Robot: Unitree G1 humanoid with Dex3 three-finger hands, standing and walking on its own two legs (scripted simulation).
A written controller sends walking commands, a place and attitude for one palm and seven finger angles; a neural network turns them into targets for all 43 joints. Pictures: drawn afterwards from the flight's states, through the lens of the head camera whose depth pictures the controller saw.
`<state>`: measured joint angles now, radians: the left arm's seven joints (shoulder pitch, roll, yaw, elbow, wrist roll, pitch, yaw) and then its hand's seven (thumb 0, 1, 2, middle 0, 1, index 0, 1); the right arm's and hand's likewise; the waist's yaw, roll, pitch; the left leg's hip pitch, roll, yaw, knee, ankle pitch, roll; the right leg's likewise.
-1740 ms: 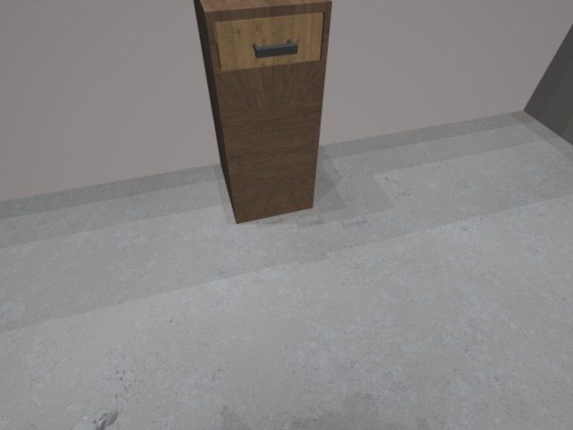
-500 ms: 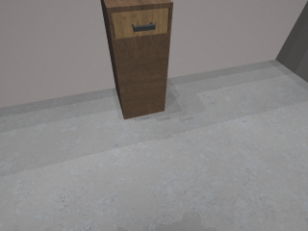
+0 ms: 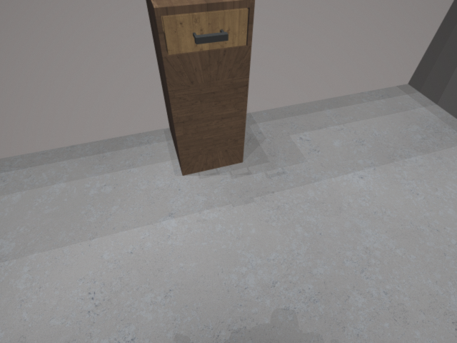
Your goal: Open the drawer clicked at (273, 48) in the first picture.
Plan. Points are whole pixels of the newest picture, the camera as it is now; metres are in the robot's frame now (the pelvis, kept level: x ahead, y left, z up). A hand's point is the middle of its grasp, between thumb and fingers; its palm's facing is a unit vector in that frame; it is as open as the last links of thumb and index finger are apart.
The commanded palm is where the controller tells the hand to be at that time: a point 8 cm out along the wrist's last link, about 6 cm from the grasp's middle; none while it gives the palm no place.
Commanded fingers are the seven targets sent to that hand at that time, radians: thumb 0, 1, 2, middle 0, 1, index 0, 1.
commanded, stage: walk to a spot facing it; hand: left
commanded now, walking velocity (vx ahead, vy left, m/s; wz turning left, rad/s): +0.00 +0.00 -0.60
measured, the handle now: (209, 35) +1.15 +0.16 +0.03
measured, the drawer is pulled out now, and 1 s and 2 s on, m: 0.00 0.00 0.00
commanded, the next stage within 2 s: none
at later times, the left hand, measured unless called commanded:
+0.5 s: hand out of the picture +0.03 +0.15 -0.16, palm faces -0.17 -0.96 -0.23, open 7.4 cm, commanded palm none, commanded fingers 0.00 0.90 0.90 -0.20 -0.30 -0.20 -0.30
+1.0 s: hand (167, 263) +0.33 +0.18 -0.19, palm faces -0.44 -0.88 -0.18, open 7.4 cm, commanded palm none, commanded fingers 0.00 0.90 0.90 -0.20 -0.30 -0.20 -0.30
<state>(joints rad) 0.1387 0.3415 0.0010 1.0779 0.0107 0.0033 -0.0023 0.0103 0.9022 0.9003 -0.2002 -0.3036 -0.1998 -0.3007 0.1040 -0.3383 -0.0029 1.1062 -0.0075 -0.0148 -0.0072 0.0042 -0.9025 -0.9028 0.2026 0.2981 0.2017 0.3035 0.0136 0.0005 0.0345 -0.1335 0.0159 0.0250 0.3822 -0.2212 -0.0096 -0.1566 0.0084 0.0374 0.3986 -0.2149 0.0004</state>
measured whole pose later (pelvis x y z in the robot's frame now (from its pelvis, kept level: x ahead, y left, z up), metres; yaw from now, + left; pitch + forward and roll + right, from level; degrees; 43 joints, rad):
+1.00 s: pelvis +0.22 +0.00 -0.01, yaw -33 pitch -1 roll -2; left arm 0.34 0.26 0.11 1.01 0.03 0.01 -0.03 0.01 0.91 0.90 -0.20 -0.30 -0.19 -0.30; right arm 0.22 -0.14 -0.02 0.92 -0.02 -0.08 -0.01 0.00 -0.90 -0.90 0.20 0.30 0.20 0.30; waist 0.04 -0.05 0.01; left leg -0.21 0.05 0.18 0.53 -0.31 0.05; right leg -0.45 0.01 0.02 1.23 -0.32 -0.01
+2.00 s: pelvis +0.58 -0.23 -0.02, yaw -70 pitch -1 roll +0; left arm 0.31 0.26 0.10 0.97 0.01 0.02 0.01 0.01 0.91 0.90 -0.20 -0.30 -0.19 -0.30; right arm 0.06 -0.16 0.00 0.86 -0.02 -0.04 -0.01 0.00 -0.91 -0.90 0.20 0.30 0.20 0.30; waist 0.08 -0.05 0.10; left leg -0.35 0.13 0.20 0.64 -0.26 0.00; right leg -0.40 0.03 0.03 1.25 -0.53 0.04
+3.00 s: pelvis +0.63 -0.28 +0.00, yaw -106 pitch +1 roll -2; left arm 0.23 0.26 0.12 0.92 0.03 0.08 -0.03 0.01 0.91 0.90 -0.20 -0.30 -0.20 -0.30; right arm 0.19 -0.18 -0.03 0.87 -0.02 0.01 -0.03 0.00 -0.90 -0.90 0.20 0.30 0.20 0.30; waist 0.03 -0.04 0.06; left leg -0.23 0.08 0.20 0.49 -0.27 0.04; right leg -0.52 0.00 0.04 1.20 -0.36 0.08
